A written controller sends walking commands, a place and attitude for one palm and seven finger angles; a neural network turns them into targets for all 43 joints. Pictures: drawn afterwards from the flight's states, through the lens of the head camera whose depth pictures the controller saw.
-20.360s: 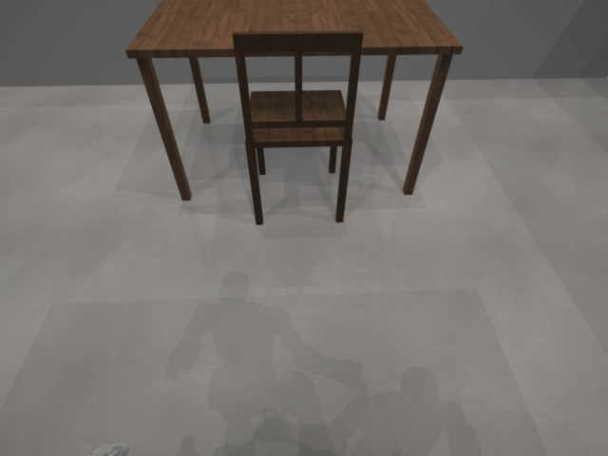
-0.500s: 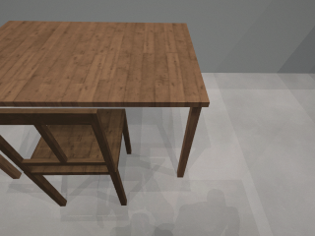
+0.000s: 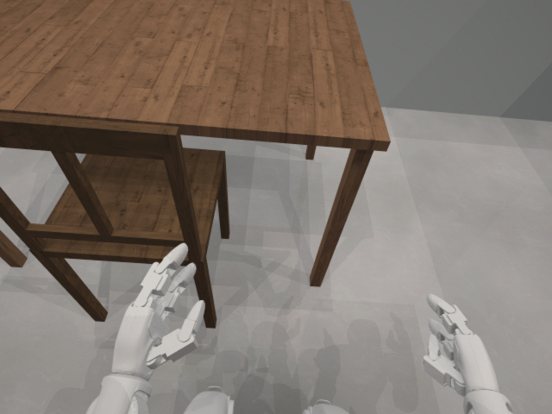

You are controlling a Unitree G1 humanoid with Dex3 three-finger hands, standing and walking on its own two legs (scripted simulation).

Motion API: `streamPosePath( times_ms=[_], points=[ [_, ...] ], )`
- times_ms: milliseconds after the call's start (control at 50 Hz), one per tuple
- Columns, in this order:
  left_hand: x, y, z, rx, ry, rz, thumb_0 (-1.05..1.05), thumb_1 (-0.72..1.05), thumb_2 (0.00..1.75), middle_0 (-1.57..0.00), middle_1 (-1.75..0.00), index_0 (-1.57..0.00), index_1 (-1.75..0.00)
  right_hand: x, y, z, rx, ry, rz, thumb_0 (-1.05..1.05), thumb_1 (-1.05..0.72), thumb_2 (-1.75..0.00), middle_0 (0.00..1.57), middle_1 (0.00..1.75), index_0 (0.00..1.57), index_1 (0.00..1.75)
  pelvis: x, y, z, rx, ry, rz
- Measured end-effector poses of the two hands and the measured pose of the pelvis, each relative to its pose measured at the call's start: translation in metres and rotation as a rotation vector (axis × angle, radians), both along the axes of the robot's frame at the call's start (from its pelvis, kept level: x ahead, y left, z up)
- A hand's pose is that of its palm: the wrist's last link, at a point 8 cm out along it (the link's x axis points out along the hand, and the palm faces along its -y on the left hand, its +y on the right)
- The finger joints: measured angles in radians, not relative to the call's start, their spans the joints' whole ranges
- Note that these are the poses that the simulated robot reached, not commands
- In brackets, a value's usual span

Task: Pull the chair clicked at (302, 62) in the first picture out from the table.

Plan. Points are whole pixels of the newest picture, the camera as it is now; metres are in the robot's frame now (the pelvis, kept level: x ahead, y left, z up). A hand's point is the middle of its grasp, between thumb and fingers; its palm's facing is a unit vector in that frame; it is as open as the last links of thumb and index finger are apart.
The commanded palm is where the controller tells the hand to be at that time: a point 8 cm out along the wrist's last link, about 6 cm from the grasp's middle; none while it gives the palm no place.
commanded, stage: raise the hand toward the chair's back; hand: left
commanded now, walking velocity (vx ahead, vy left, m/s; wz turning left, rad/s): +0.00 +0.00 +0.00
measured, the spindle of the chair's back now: (87, 195) +0.48 +0.40 -0.04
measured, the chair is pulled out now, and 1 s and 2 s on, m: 0.00 0.00 0.00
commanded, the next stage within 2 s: aim the fingers beside a spindle in 1.72 s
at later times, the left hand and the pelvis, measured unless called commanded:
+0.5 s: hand (149, 342) +0.21 +0.18 +0.01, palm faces +0.03 -1.00 +0.01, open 13.2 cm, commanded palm +0.18 +0.24 +0.02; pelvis -0.01 +0.00 -0.03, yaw +0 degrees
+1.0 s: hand (126, 322) +0.23 +0.21 +0.03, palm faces +0.02 -1.00 -0.06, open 16.7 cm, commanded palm +0.21 +0.27 +0.04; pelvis +0.00 +0.01 -0.02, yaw +2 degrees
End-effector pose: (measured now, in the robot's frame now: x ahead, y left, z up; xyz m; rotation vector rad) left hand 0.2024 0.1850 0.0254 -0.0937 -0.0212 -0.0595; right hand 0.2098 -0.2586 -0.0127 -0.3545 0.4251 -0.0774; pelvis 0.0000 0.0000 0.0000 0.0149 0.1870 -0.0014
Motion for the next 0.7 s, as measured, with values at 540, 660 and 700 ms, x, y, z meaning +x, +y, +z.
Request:
streamPosePath(
  times_ms=[540,660,700],
  points=[
    [-0.021,0.062,0.000,0.118,0.137,0.142,0.00,0.03,0.53,-0.11,-0.17,-0.12,-0.16,-0.069,0.032,-0.094,0.114,0.294,-0.110,0.02,-0.90,-0.90,0.21,0.31,0.20,0.30,-0.006,0.003,-0.028,-0.058,0.064,0.022],
    [-0.020,0.063,0.002,0.147,0.044,0.084,0.00,-0.11,0.47,-0.09,-0.14,-0.09,-0.14,-0.055,0.019,-0.087,0.047,0.244,-0.088,0.02,-0.90,-0.90,0.21,0.30,0.20,0.30,-0.008,0.007,-0.033,-0.067,0.069,0.037],
    [-0.016,0.057,-0.007,0.134,0.080,0.020,0.00,-0.16,0.45,-0.08,-0.14,-0.09,-0.13,-0.048,0.020,-0.083,0.043,0.216,-0.087,0.02,-0.90,-0.90,0.20,0.30,0.20,0.30,-0.009,0.009,-0.033,-0.068,0.072,0.036]
  ],
)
